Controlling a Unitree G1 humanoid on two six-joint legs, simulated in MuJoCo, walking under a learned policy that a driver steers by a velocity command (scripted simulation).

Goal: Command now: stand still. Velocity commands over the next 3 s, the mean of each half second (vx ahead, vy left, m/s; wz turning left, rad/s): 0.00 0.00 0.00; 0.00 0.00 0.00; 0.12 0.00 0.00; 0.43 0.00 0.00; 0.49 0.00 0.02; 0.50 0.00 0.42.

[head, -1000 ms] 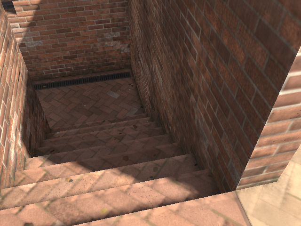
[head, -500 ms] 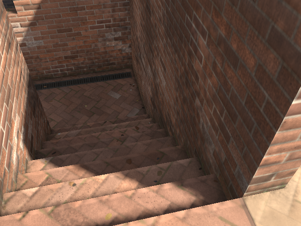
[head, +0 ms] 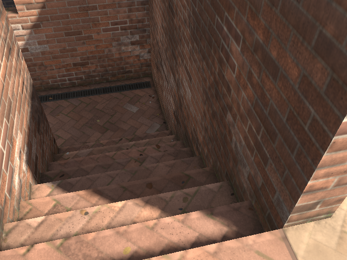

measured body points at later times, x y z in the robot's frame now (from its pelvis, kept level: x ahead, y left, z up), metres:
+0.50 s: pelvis +0.01 +0.01 +0.00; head +0.01 +0.02 +0.45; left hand -0.03 +0.22 -0.17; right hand -0.03 -0.19 -0.16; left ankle -0.04 +0.08 -0.74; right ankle +0.01 -0.12 -0.74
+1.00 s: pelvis +0.01 +0.01 +0.00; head +0.02 +0.02 +0.45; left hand -0.04 +0.21 -0.17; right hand -0.04 -0.19 -0.16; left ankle -0.04 +0.08 -0.74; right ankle +0.01 -0.12 -0.74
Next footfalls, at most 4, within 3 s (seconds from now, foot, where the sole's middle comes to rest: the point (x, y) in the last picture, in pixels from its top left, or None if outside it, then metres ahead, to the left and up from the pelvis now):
1.60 right None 0.19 -0.14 -0.78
2.04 left None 0.44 0.04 -0.78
2.52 right None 0.53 -0.16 -0.78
2.96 left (164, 239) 0.70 0.06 -0.97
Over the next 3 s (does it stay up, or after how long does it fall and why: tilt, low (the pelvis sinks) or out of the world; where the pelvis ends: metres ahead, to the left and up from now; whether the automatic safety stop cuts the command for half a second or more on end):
stays up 0.65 -0.01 -0.18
